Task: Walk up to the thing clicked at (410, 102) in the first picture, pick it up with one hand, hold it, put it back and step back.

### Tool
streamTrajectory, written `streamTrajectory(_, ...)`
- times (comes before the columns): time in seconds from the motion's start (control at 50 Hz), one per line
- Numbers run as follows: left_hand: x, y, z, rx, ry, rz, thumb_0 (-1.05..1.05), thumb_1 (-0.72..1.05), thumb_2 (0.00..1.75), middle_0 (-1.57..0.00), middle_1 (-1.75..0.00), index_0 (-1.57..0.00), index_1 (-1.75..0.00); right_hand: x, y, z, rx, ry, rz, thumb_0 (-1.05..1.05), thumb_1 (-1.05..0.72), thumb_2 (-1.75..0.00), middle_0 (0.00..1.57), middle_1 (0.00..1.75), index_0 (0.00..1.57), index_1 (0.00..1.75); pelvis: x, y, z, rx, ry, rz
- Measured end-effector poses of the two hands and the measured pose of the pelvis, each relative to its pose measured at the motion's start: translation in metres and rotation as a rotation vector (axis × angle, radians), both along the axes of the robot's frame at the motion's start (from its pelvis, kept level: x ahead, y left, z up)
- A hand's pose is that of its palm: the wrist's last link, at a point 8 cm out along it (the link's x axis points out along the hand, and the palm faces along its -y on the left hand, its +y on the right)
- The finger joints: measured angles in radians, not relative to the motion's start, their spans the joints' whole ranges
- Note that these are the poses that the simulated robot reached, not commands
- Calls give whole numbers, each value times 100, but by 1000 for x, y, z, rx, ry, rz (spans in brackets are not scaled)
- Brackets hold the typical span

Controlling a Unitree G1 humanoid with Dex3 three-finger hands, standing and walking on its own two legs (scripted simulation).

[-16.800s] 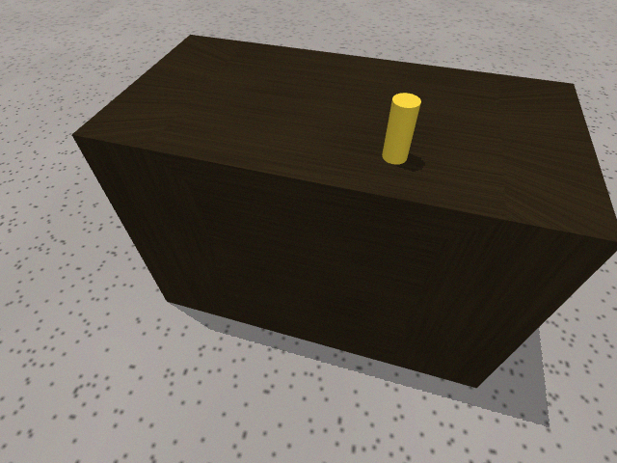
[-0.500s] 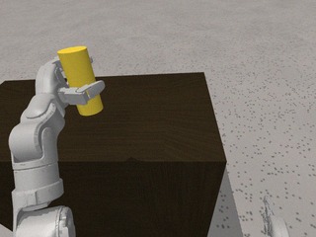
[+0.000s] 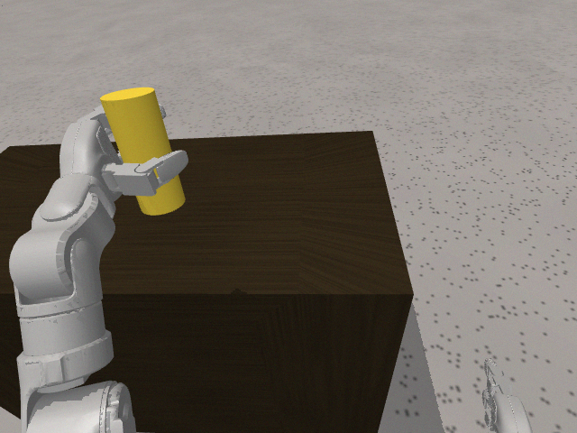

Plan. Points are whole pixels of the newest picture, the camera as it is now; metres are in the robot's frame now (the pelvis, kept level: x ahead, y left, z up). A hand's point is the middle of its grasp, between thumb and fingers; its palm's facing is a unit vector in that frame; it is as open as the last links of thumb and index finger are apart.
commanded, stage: hold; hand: left
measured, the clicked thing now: (147, 153) +0.33 +0.17 +0.29
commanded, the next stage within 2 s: crouch in 1.64 s
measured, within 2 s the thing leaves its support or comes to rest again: neither
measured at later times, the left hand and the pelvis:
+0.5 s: hand (155, 147) +0.34 +0.16 +0.29, palm faces +0.16 -0.99 +0.03, open 9.1 cm; pelvis +0.00 +0.00 +0.00, yaw +0 degrees
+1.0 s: hand (154, 147) +0.34 +0.17 +0.29, palm faces +0.16 -0.99 +0.02, open 9.1 cm; pelvis +0.00 +0.00 +0.00, yaw +0 degrees
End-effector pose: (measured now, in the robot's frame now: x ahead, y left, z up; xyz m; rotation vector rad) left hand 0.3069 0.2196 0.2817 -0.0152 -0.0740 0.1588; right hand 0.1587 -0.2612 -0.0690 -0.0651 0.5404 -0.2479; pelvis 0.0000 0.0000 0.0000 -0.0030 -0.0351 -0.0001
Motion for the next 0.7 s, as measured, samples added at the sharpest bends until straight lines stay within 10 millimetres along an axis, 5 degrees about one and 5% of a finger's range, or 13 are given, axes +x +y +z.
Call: streamTrajectory(0.7, 4, -5, -7, -2, 20, 4, 6, -31, 113, -91, -127, -77, -116, 4, -1, 1, 2, 1, 8, -1, 54, -6, 5, 5, 5, 5, 3, -4, 1, 2, 0, 0)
